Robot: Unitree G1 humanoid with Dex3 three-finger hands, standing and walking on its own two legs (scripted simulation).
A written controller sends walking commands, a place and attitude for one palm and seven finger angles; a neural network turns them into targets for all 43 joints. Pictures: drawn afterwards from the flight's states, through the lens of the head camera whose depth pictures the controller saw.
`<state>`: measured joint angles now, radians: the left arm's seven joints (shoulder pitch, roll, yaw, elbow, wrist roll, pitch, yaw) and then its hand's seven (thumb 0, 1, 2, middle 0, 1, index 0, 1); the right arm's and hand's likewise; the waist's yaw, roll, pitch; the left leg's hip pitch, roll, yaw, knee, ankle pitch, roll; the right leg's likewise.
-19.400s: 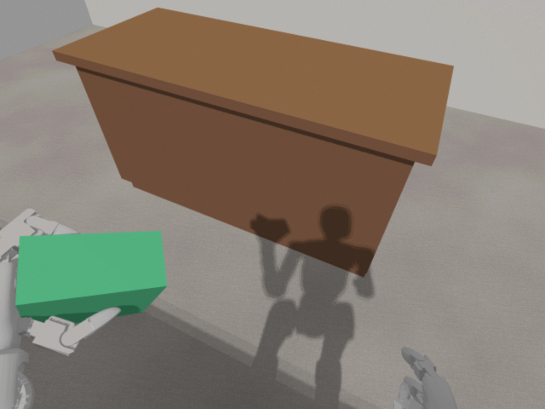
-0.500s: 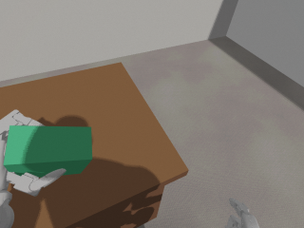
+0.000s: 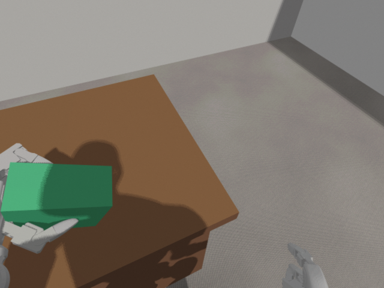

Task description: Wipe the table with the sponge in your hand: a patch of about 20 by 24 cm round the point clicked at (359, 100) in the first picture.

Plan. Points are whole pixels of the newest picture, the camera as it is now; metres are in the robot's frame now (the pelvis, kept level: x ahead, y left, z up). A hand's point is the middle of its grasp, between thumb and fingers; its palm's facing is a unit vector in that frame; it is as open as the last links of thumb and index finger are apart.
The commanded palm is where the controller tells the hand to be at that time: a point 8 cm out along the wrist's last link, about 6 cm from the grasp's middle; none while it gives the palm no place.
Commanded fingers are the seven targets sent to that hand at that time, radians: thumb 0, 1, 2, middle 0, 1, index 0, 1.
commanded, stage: shuffle to correct the standing spot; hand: left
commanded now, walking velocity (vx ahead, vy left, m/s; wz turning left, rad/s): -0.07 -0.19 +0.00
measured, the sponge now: (75, 199) +0.22 +0.21 +0.14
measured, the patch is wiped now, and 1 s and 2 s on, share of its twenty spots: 0.00 0.00 0.00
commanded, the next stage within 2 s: come to a stop and stand still in 1.20 s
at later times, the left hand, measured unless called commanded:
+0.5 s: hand (43, 196) +0.21 +0.24 +0.17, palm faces +0.27 -0.85 -0.45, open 10.4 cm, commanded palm +0.16 +0.28 +0.18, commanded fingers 0.00 0.10 1.30 -1.20 -1.60 -1.20 -1.60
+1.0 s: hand (39, 187) +0.22 +0.25 +0.17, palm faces +0.28 -0.85 -0.44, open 10.4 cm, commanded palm +0.16 +0.29 +0.18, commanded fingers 0.00 0.10 1.30 -1.20 -1.60 -1.20 -1.60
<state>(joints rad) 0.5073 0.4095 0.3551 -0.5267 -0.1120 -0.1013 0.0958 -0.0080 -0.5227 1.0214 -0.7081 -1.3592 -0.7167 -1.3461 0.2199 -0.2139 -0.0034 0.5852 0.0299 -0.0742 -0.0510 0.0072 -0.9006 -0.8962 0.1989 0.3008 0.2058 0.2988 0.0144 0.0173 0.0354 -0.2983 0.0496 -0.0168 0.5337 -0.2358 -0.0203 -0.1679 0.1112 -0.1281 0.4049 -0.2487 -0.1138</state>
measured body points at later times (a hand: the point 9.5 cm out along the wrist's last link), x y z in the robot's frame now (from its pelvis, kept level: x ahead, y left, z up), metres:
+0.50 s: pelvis -0.01 +0.00 +0.00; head +0.02 +0.01 +0.45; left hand +0.19 +0.28 +0.19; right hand +0.16 -0.23 -0.08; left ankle +0.03 +0.13 -0.74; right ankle -0.01 -0.04 -0.74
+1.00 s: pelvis +0.00 +0.01 +0.00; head +0.03 +0.02 +0.45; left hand +0.20 +0.29 +0.20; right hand +0.17 -0.22 -0.07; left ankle +0.03 +0.14 -0.74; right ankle -0.01 -0.04 -0.74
